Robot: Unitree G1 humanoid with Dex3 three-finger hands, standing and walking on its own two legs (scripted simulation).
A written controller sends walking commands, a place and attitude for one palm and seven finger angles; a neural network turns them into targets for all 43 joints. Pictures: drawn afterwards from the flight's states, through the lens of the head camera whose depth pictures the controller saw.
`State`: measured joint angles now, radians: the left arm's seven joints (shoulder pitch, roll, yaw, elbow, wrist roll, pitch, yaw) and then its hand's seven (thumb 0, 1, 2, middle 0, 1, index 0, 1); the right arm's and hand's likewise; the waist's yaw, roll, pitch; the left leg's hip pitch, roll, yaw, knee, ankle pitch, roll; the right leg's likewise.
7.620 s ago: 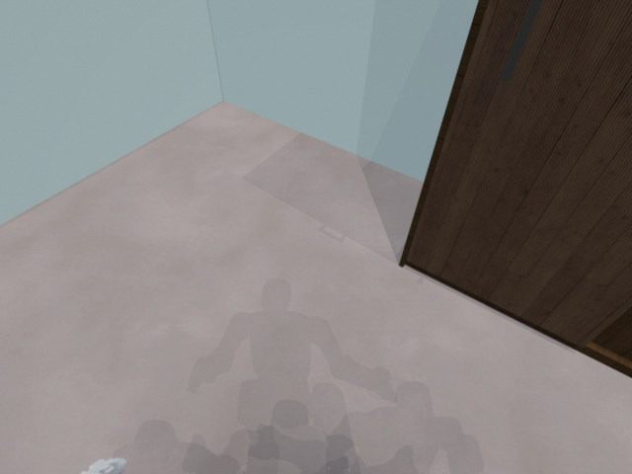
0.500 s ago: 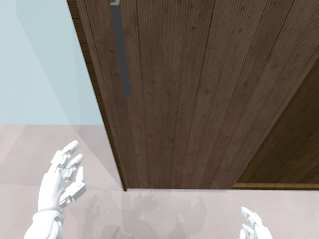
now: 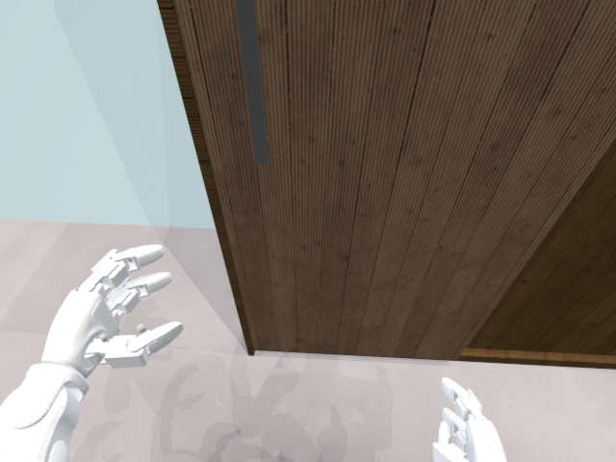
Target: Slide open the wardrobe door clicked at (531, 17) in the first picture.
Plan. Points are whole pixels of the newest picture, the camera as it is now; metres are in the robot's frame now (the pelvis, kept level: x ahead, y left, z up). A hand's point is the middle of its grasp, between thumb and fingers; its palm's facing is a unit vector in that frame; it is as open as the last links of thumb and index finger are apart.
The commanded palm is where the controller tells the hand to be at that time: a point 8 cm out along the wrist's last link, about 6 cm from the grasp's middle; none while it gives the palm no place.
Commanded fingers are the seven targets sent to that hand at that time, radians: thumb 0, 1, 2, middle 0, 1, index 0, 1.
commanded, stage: raise the hand with hooked fingers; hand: left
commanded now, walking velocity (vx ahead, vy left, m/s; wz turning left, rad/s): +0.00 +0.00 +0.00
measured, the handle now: (255, 79) +0.55 +0.12 +0.24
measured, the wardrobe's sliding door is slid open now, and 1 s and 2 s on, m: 0.00 0.00 0.00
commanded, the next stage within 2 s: move the hooked fingers beside the handle in 1.36 s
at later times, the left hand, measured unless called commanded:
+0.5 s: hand (49, 244) +0.27 +0.28 +0.20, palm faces +0.11 -0.99 -0.08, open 13.4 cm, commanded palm +0.23 +0.31 +0.20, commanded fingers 0.00 -0.50 0.30 -0.30 -1.20 -0.30 -1.20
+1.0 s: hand (22, 178) +0.30 +0.29 +0.26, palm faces +0.07 -0.99 -0.08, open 14.0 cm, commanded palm +0.25 +0.32 +0.26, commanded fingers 0.00 -0.50 0.30 -0.30 -1.20 -0.30 -1.20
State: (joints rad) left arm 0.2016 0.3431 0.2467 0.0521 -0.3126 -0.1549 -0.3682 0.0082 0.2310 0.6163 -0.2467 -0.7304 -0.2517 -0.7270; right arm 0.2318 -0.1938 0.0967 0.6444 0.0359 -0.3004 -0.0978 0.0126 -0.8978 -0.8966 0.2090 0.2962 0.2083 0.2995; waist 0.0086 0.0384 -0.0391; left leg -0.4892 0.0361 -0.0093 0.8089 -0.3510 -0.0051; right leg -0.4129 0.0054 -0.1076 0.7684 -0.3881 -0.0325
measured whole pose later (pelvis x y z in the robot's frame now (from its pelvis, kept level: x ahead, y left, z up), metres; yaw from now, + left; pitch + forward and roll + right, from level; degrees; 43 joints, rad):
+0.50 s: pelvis +0.02 +0.01 +0.03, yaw +0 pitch -4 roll -1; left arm 0.01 0.40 0.41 -0.03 -0.34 0.06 -0.36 0.00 -0.35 0.37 -0.29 -1.11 -0.29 -1.10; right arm 0.19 -0.26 0.08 0.65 0.05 -0.34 -0.11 0.01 -0.90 -0.90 0.21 0.30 0.20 0.30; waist 0.07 0.03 -0.02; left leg -0.23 0.01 0.01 0.57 -0.27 0.01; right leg -0.16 -0.01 -0.09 0.53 -0.31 -0.01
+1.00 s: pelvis +0.01 +0.00 +0.03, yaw +0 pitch -5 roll +0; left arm -0.29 0.55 0.47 0.19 -0.32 0.36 -0.47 -0.01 -0.50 0.30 -0.30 -1.20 -0.30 -1.20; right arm 0.18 -0.28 0.11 0.65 0.09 -0.21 -0.09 0.01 -0.90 -0.90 0.21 0.30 0.21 0.30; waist 0.07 0.07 -0.02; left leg -0.17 0.01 0.01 0.46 -0.20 0.00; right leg -0.11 0.00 -0.09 0.44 -0.25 -0.02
